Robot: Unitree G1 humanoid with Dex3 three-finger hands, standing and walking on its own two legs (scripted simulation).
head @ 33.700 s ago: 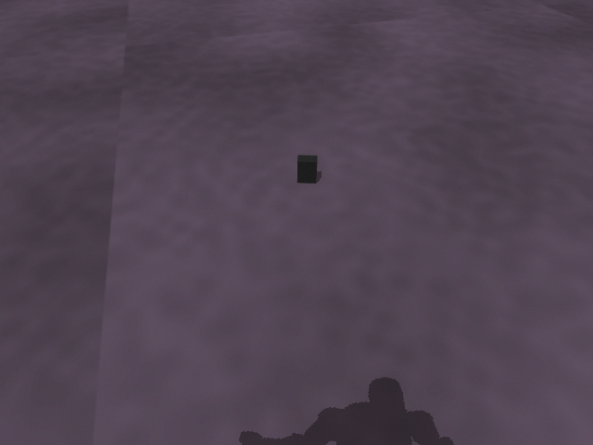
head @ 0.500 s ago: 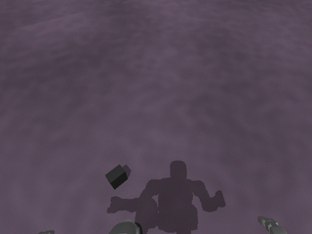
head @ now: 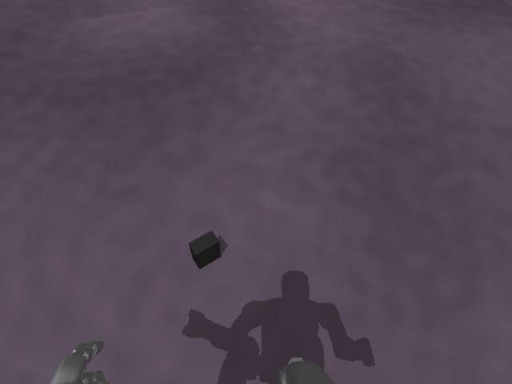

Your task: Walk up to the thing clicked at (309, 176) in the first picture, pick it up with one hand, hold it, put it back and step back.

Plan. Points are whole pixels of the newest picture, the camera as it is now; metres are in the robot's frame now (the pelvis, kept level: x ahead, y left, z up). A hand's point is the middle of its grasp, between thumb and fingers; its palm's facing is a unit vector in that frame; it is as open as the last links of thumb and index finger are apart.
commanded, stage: step back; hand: left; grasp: from the side
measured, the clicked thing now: (205, 250) +0.65 +0.19 -0.69
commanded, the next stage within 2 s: none
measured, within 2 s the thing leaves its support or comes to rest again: neither
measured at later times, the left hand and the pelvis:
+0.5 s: hand out of the picture -0.07 +0.24 -0.13, palm faces -0.05 -0.90 -0.43, open 7.4 cm; pelvis -0.16 -0.03 +0.01, yaw -3 degrees
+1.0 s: hand out of the picture -0.25 +0.22 -0.15, palm faces -0.07 -0.92 -0.39, open 7.4 cm; pelvis -0.33 -0.05 -0.01, yaw -4 degrees
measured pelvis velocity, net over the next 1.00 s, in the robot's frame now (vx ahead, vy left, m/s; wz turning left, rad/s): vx -0.33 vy -0.05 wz -0.06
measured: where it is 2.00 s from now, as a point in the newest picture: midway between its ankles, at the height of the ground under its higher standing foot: outside the picture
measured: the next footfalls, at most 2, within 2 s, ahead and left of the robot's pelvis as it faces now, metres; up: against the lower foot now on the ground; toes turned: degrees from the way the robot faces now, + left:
right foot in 0.28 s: -0.10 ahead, -0.15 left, +0.00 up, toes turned -1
left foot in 0.62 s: -0.20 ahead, +0.09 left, +0.00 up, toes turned -2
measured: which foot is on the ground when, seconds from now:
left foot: down 0.00-0.32, up 0.34-0.60, down 0.62-1.00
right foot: up 0.00-0.26, down 0.28-0.66, up 0.68-0.94, down 0.96-1.00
